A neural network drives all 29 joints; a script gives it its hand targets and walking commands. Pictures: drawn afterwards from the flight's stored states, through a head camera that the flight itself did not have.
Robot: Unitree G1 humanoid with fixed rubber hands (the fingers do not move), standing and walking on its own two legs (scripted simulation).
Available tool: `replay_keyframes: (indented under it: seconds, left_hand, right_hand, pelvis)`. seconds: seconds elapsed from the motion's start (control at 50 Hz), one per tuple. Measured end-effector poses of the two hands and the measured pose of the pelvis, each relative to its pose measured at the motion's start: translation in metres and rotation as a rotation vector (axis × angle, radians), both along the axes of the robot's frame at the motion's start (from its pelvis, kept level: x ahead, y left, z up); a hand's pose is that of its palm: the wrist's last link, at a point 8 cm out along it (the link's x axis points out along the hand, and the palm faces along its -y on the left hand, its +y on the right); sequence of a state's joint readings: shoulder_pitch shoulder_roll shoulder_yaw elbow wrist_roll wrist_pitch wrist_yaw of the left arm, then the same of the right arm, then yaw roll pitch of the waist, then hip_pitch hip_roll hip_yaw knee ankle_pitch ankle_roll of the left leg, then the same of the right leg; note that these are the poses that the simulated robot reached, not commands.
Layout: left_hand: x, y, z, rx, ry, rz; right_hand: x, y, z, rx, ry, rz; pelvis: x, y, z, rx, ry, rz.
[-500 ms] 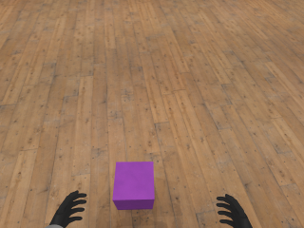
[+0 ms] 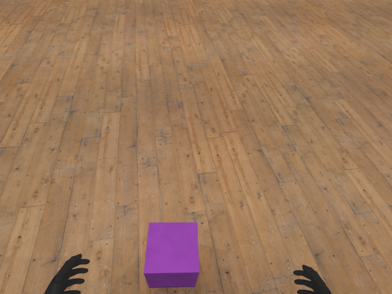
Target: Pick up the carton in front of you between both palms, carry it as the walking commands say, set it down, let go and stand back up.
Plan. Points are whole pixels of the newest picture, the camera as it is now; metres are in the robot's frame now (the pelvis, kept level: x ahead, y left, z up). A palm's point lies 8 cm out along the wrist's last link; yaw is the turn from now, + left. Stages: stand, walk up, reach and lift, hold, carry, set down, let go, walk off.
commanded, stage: stand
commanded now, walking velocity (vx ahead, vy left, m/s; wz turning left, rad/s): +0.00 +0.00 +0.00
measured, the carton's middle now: (172, 255) +0.40 +0.07 -0.65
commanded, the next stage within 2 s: none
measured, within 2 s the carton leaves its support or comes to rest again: neither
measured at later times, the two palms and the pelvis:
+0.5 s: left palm out of the picture +0.13 +0.30 -0.10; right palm out of the picture +0.12 -0.28 -0.08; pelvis +0.01 +0.01 +0.00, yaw -1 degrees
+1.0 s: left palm out of the picture +0.10 +0.31 -0.10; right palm out of the picture +0.09 -0.29 -0.08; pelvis -0.01 +0.01 +0.01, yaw -1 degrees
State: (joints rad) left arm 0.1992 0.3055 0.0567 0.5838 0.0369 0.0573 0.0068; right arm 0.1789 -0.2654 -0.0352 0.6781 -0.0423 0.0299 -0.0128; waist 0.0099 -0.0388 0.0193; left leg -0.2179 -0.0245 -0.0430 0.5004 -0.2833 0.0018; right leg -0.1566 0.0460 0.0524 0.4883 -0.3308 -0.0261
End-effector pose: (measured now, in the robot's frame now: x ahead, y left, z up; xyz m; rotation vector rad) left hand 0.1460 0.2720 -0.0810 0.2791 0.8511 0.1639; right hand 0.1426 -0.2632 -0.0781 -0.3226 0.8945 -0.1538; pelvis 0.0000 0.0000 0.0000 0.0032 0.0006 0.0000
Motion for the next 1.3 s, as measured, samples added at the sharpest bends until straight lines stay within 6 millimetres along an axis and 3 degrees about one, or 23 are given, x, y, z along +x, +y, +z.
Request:
replay_keyframes:
  seconds: [0.16,0.44,0.82,1.3]
  left_hand:
    - [-0.011,0.022,-0.01,0.037,0.072,0.002]
    - [-0.01,0.025,-0.014,0.04,0.106,-0.007]
    - [-0.038,0.034,-0.019,0.049,0.179,0.012]
    - [-0.059,0.044,-0.019,0.058,0.224,0.029]
  right_hand:
    - [-0.002,-0.019,0.003,-0.065,0.029,-0.037]
    - [-0.013,-0.016,-0.004,-0.056,0.074,-0.064]
    - [-0.043,-0.025,-0.006,-0.065,0.14,-0.093]
    - [-0.061,-0.028,-0.007,-0.071,0.187,-0.093]
  pelvis:
    - [0.005,0.007,0.001,-0.001,0.01,-0.009]
    - [0.009,0.014,0.003,0.003,-0.006,-0.015]
    - [-0.001,0.014,0.007,0.002,-0.026,-0.019]
    - [-0.014,0.015,0.01,-0.002,-0.041,-0.008]
